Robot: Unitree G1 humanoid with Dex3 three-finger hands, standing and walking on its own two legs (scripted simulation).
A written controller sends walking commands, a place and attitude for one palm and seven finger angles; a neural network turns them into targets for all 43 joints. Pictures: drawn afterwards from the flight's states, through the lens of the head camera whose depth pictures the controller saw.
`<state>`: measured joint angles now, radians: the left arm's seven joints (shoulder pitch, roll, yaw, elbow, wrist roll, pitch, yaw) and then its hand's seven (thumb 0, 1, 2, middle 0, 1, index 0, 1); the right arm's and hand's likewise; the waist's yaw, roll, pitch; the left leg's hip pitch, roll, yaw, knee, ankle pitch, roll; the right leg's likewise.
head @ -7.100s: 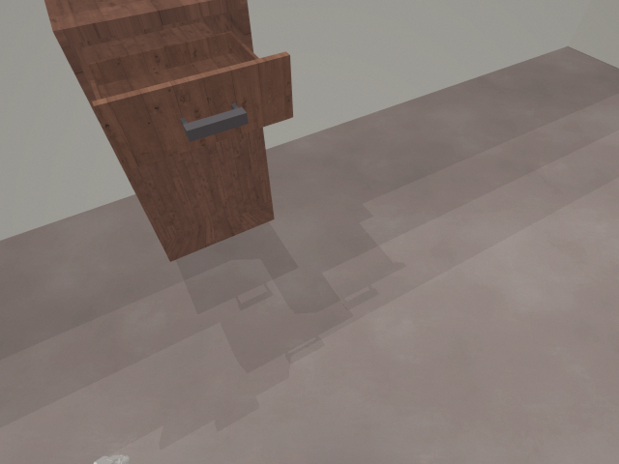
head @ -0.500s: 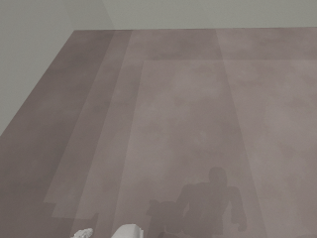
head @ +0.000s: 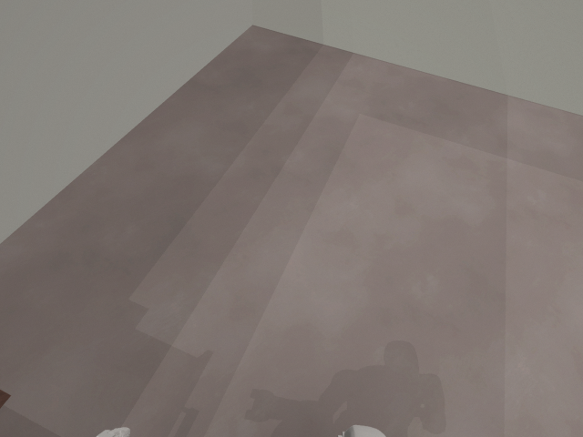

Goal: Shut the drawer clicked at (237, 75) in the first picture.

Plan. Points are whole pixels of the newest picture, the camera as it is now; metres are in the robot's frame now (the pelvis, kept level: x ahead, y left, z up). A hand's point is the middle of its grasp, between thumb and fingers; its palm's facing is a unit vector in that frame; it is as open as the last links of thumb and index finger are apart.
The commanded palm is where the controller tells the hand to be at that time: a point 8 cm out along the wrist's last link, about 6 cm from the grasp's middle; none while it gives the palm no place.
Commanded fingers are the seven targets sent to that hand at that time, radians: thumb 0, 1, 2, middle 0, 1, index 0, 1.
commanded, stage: turn to face it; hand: left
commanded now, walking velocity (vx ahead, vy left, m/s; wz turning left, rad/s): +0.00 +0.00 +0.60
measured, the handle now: out of the picture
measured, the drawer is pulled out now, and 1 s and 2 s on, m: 0.30 0.30 0.30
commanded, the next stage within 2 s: take the last steps up to it in 1.94 s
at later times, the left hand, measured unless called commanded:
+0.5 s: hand out of the picture +0.02 +0.16 -0.15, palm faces +0.30 -0.91 -0.29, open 7.4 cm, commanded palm none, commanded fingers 0.00 0.90 0.90 -0.20 -0.30 -0.20 -0.30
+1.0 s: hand out of the picture -0.09 +0.23 -0.16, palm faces +0.60 -0.75 -0.26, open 7.4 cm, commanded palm none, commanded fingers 0.00 0.90 0.90 -0.20 -0.30 -0.20 -0.30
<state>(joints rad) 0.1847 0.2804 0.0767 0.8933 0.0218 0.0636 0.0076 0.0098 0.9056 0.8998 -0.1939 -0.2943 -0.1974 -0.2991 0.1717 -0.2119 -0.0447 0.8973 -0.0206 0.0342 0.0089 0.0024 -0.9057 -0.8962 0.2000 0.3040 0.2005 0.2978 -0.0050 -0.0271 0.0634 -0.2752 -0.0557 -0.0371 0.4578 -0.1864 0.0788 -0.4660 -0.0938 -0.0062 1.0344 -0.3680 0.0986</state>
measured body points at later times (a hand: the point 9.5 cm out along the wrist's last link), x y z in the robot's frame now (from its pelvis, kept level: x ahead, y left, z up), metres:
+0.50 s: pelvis -0.01 -0.05 +0.00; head +0.03 -0.07 +0.45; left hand +0.01 +0.21 -0.13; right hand +0.11 -0.30 -0.16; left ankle -0.04 +0.09 -0.66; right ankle +0.00 -0.17 -0.74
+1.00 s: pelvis -0.03 -0.01 +0.00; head -0.01 +0.03 +0.45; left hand -0.12 +0.27 -0.14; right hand +0.21 -0.15 -0.13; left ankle -0.05 +0.08 -0.74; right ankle +0.08 -0.14 -0.68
